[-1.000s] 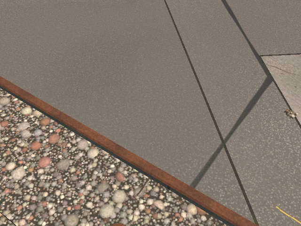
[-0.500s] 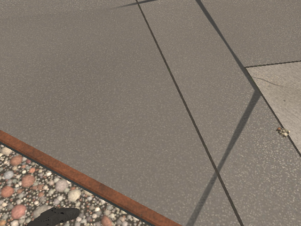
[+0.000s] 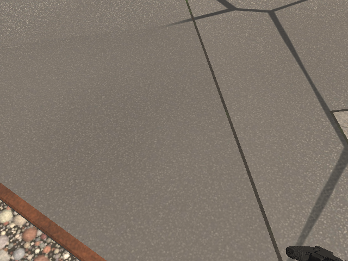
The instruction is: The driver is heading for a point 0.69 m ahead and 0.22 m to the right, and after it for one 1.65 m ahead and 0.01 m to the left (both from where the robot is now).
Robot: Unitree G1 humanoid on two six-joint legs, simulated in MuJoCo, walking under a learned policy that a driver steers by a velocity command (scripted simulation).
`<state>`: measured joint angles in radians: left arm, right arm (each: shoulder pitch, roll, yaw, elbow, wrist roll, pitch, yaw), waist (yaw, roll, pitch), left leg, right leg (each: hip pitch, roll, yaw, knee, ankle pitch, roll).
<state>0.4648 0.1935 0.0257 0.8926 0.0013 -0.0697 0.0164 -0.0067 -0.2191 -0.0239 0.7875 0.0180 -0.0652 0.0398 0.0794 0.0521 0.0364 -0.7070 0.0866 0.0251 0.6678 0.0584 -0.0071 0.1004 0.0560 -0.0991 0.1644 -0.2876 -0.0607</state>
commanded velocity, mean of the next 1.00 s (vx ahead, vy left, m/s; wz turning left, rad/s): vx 0.27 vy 0.00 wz -0.40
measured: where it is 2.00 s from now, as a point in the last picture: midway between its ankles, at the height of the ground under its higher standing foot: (290, 191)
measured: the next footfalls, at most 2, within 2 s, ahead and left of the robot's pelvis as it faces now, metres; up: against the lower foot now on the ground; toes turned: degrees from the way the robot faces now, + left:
left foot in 0.06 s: +0.30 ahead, +0.13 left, +0.04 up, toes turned +3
right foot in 0.52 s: +0.38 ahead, -0.15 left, +0.04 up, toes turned -12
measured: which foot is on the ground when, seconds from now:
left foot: up 0.00-0.04, down 0.06-0.52, up 0.54-0.94, down 0.96-1.00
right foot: down 0.00-0.14, up 0.16-0.50, down 0.52-0.96, up 0.98-1.00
